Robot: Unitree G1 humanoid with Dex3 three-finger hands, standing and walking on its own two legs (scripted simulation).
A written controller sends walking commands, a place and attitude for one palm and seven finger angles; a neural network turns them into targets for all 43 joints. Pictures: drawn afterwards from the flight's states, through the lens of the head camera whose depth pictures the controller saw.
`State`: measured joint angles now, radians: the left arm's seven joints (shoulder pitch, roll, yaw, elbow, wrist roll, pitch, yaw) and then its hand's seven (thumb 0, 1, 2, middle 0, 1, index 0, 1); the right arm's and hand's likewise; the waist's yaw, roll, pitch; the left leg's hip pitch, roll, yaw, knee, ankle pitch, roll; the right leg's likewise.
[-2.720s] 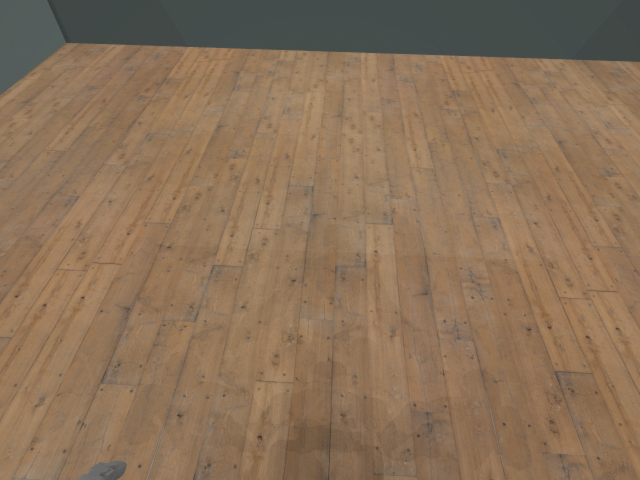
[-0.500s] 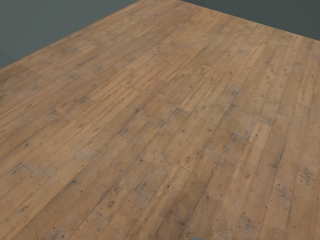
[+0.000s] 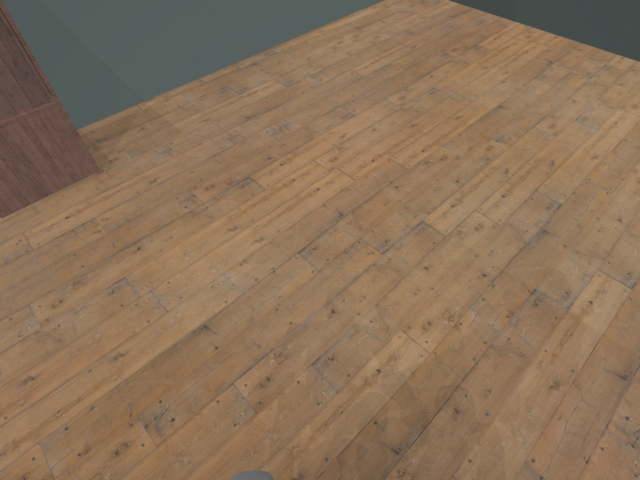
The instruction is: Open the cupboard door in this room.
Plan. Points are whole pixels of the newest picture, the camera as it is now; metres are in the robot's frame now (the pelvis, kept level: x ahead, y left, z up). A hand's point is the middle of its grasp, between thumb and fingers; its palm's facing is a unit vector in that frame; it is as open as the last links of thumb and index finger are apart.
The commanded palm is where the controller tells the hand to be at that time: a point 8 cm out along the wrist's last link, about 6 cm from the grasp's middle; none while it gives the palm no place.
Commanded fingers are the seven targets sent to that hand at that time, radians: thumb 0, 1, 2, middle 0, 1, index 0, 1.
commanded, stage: turn or walk to find it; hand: left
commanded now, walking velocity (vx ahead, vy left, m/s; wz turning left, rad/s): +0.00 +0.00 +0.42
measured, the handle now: out of the picture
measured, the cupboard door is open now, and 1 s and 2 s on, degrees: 0 0 0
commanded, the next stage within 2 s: stand and wait in 0.40 s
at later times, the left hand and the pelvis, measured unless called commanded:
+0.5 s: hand out of the picture +0.03 +0.25 -0.16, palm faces +0.21 -0.94 -0.26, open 7.4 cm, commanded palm none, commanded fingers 0.00 0.90 0.90 -0.20 -0.30 -0.20 -0.30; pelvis -0.02 +0.03 +0.00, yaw +10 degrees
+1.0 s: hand out of the picture -0.08 +0.18 -0.18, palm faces +0.29 -0.94 -0.19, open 7.3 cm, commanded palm none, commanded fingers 0.00 0.90 0.90 -0.20 -0.30 -0.20 -0.30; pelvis -0.03 +0.01 +0.00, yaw +13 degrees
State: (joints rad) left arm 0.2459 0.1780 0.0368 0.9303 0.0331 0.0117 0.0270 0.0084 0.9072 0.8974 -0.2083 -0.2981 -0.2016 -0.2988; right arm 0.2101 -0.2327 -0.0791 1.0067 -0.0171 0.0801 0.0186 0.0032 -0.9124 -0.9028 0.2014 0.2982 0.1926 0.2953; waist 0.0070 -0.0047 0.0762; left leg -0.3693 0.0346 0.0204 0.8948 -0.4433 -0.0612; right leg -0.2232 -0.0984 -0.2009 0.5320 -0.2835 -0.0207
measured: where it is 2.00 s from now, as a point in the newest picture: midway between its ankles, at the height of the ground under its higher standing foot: outside the picture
